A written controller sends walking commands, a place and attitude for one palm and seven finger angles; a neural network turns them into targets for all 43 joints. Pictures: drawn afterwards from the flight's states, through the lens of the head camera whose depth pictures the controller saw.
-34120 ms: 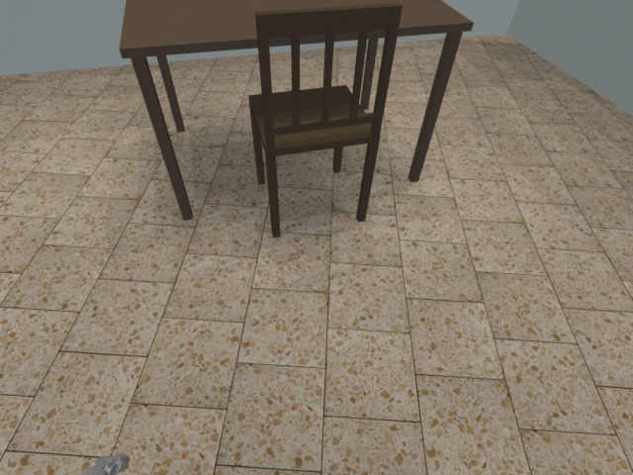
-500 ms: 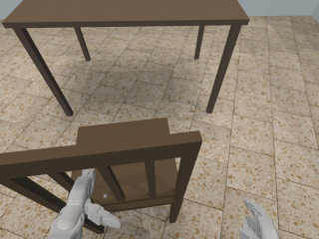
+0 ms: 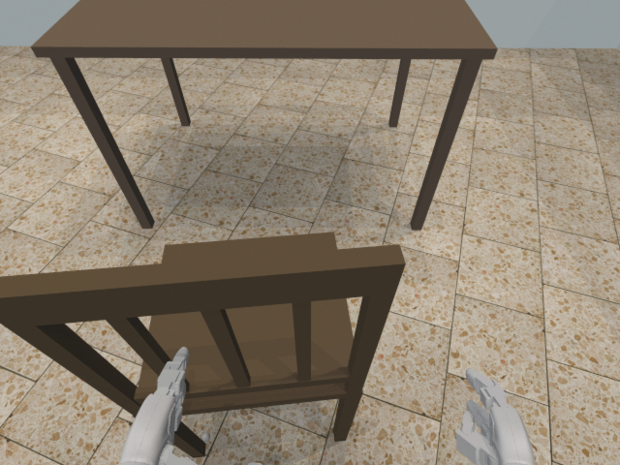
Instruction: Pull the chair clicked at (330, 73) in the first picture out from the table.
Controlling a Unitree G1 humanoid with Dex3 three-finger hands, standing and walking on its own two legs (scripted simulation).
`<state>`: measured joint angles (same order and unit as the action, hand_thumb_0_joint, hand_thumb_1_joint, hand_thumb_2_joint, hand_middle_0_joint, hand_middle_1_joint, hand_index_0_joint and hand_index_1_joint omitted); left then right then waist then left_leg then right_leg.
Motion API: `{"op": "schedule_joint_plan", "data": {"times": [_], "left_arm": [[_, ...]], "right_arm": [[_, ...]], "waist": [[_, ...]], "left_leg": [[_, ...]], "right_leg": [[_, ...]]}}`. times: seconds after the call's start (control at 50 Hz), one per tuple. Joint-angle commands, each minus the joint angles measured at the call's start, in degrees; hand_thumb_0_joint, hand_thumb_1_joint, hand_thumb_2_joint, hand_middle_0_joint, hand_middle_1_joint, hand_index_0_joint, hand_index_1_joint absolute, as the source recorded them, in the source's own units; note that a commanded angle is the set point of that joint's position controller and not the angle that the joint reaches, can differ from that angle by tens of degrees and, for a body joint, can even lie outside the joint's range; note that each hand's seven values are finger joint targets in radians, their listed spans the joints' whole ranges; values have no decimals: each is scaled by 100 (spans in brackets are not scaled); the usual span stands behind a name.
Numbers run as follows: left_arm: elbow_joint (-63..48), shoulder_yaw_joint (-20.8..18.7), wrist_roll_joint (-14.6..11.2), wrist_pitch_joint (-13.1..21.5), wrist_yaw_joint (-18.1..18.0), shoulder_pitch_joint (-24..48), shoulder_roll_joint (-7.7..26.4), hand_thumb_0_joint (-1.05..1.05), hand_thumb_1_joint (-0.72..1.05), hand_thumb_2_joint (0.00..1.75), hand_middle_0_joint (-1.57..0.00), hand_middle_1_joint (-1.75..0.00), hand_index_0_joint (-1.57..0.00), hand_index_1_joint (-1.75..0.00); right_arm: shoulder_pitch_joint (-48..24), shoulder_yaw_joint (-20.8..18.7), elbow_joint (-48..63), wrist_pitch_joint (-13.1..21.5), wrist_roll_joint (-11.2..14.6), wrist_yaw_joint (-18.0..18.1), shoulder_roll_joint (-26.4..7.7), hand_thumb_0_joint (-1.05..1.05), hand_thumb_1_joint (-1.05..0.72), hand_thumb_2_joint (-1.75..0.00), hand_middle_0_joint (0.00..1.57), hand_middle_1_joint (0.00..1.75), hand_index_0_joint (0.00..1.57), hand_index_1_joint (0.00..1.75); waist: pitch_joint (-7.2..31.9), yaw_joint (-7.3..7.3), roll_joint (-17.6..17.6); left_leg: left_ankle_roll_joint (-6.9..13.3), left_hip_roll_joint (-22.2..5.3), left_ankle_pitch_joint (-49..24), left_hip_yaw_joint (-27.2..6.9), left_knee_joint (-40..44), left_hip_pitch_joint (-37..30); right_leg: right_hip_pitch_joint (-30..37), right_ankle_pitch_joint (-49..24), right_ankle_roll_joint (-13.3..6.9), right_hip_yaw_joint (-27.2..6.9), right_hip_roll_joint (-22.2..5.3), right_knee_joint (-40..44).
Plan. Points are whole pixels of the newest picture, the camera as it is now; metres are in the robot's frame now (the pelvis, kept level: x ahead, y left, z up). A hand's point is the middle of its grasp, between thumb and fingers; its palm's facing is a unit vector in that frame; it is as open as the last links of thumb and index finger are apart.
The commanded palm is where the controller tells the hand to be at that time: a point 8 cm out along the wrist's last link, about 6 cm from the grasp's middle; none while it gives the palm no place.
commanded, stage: draw the fingers out of the gap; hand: left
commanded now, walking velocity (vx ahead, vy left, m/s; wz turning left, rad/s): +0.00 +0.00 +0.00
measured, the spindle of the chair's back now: (230, 350) +0.29 +0.12 -0.04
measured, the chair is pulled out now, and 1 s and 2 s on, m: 0.60 0.60 0.59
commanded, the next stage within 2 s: draw the hand back to the body in 0.08 s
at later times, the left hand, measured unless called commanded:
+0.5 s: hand (164, 440) +0.16 +0.16 +0.04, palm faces +0.06 -1.00 -0.06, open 17.4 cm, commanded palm +0.12 +0.22 +0.06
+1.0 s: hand (99, 426) +0.16 +0.20 +0.09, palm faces +0.17 -0.89 -0.42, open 13.9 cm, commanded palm +0.14 +0.26 +0.16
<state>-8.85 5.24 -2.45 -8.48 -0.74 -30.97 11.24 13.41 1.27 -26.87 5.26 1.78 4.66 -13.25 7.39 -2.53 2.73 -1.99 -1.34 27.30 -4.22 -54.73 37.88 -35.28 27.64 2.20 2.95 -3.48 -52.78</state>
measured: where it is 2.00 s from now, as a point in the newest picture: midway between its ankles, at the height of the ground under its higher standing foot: outside the picture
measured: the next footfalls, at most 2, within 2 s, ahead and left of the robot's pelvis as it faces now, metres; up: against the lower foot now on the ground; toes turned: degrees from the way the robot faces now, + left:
none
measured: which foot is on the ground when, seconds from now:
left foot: down 0.00-1.00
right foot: down 0.00-1.00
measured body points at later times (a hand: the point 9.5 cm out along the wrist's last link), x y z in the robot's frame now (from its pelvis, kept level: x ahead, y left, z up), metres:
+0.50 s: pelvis -0.01 +0.00 -0.03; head +0.04 +0.00 +0.42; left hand +0.15 +0.21 +0.05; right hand +0.18 -0.23 -0.10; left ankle +0.00 +0.14 -0.69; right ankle -0.02 -0.14 -0.69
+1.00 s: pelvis +0.00 -0.01 +0.03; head +0.00 -0.03 +0.48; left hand +0.15 +0.25 +0.12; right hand +0.20 -0.23 -0.04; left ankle +0.00 +0.14 -0.69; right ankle -0.02 -0.14 -0.69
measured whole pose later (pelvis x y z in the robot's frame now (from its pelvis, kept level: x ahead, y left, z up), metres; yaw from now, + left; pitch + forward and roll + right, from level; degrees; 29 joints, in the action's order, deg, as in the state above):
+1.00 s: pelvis +0.00 -0.01 +0.03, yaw +0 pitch +1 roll -1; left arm -25.0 -4.5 -3.7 -4.5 -7.4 -39.8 21.8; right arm 12.3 2.9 -30.3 7.2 2.3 8.4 -12.4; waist 2.6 1.7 4.2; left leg -2.7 -2.7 23.8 -4.2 -44.4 22.0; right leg -19.3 23.6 1.4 3.5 -2.1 -41.8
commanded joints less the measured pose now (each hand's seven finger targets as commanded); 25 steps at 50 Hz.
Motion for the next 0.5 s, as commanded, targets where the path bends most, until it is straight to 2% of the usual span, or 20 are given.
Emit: {"op": "schedule_joint_plan", "data": {"times": [0.0, 0.02, 0.06, 0.08, 0.12, 0.18, 0.2, 0.22, 0.26, 0.28, 0.3, 0.32, 0.34, 0.36, 0.4, 0.44, 0.46, 0.48], "left_arm": [[-1428, -218, 82, 324, -28, -185, 441, 0, -55, 20, 0, 0, 0, 0], [-1475, -288, 75, 339, -42, -379, 454, 0, -55, 20, 0, 0, 0, 0], [-1551, -369, 89, 371, -55, -584, 534, 0, -55, 20, 0, 0, 0, 0], [-1654, -225, 86, 405, -34, -691, 393, 0, -55, 20, 0, 0, 0, 0], [-1756, -223, 92, 436, -6, -912, 411, 0, -55, 20, 0, 0, 0, 0], [-1868, -166, 102, 446, 46, -1115, 404, 0, -55, 20, 0, 0, 0, 0], [-2620, -439, -579, 1205, 24, -612, 15, 0, -55, 20, 0, 0, 0, 0], [-2259, -630, -538, 1555, 42, -950, 261, 0, -55, 20, 0, 0, 0, 0], [-2451, -919, -627, 1921, 46, -995, 513, 0, -55, 20, 0, 0, 0, 0], [-2653, -857, -654, 2152, 81, -977, 416, 0, -55, 20, 0, 0, 0, 0], [-2589, -871, -691, 2362, 111, -966, 389, 0, -55, 20, 0, 0, 0, 0], [-2549, -856, -716, 2593, 165, -917, 340, 0, -55, 20, 0, 0, 0, 0], [-2454, -841, -737, 2802, 235, -965, 287, 0, -55, 20, 0, 0, 0, 0], [-2352, -967, -747, 2949, 287, -970, 422, 0, -55, 20, 0, 0, 0, 0], [-2690, -964, -834, 3334, 429, -890, 478, 0, -55, 20, 0, 0, 0, 0], [-2820, -1016, -932, 3634, 604, -708, 571, 0, -55, 20, 0, 0, 0, 0], [-2770, -1192, -966, 3658, 648, -700, 742, 0, -55, 20, 0, 0, 0, 0], [-2746, -1228, -1018, 3622, 712, -706, 730, 0, -55, 20, 0, 0, 0, 0]], "right_arm": [[-440, -334, 1003, 336, 1, 103, -616, 0, -90, -90, 20, 30, 20, 30], [-437, -346, 1018, 329, 2, 110, -583, 0, -90, -90, 20, 30, 20, 30], [-447, -384, 1011, 313, 7, 133, -572, 0, -90, -90, 20, 30, 20, 30], [-446, -376, 1049, 320, 16, 129, -547, 0, -90, -90, 20, 30, 20, 30], [-459, -394, 1064, 311, 31, 126, -525, 0, -90, -90, 20, 30, 20, 30], [-471, -412, 1083, 304, 36, 144, -506, 0, -90, -90, 20, 30, 20, 30], [-424, -416, 999, 441, 10, 160, -419, 0, -90, -90, 20, 30, 20, 30], [-413, -468, 809, 511, 5, 153, -444, 0, -90, -90, 20, 30, 20, 30], [-376, -480, 746, 551, 27, 141, -438, 0, -90, -90, 20, 30, 20, 30], [-384, -483, 754, 600, 37, 126, -407, 0, -90, -90, 20, 30, 20, 30], [-402, -496, 693, 623, 55, 104, -383, 0, -90, -90, 20, 30, 20, 30], [-416, -500, 631, 640, 61, 67, -380, 0, -90, -90, 20, 30, 20, 30], [-446, -515, 583, 648, 58, 30, -361, 0, -90, -90, 20, 30, 20, 30], [-524, -543, 507, 659, 61, 11, -363, 0, -90, -90, 20, 30, 20, 30], [-541, -545, 515, 701, 84, -31, -369, 0, -90, -90, 20, 30, 20, 30], [-592, -538, 470, 748, 98, -58, -379, 0, -90, -90, 20, 30, 20, 30], [-628, -542, 439, 751, 117, -57, -390, 0, -90, -90, 20, 30, 20, 30], [-628, -525, 465, 738, 129, -59, -402, 0, -90, -90, 20, 30, 20, 30]], "waist": [[572, -29, -182], [604, 27, -184], [676, 44, -287], [680, 24, -238], [711, 40, -93], [722, 16, -111], [583, 29, -419], [740, 120, -312], [848, 176, -123], [964, 196, 93], [861, 174, 78], [862, 180, 207], [839, 180, 104], [803, 204, 67], [946, 215, 183], [1058, 201, 253], [1078, 222, 247], [1114, 204, 271]], "left_leg": [[340, 141, -1260, 219, 732, -545], [340, 146, -1316, 217, 719, -511], [348, 143, -1425, 227, 656, -481], [343, 156, -1393, 232, 649, -489], [347, 155, -1422, 243, 593, -480], [360, 155, -1405, 229, 543, -413], [305, 194, -1519, 213, 314, -270], [295, 183, -1534, 238, 234, -276], [288, 174, -1598, 225, 237, -262], [272, 190, -1631, 253, 220, -322], [260, 170, -1627, 242, 174, -288], [243, 164, -1649, 230, 131, -266], [236, 151, -1637, 216, 80, -177], [238, 120, -1621, 208, 20, -59], [236, 126, -1607, 220, 7, -127], [241, 118, -1539, 204, -29, -114], [255, 103, -1504, 201, -8, -122], [251, 110, -1400, 196, 76, -189]], "right_leg": [[213, -1156, -230, 253, 144, 750], [249, -1201, -242, 259, 152, 722], [304, -1330, -249, 242, 163, 696], [257, -1296, -240, 261, 161, 661], [203, -1330, -244, 243, 161, 629], [164, -1299, -239, 241, 164, 601], [-64, -1468, -234, 377, 244, 494], [-58, -1459, -260, 332, 258, 399], [-1, -1432, -289, 316, 265, 340], [-24, -1413, -290, 304, 258, 268], [-138, -1390, -285, 310, 270, 225], [-234, -1366, -292, 307, 277, 155], [-296, -1347, -284, 317, 281, 97], [-294, -1353, -303, 274, 291, 74], [-281, -1319, -305, 254, 279, 20], [-309, -1204, -306, 222, 272, -12], [-237, -1162, -315, 194, 283, 42], [-158, -1069, -301, 208, 267, 103]]}}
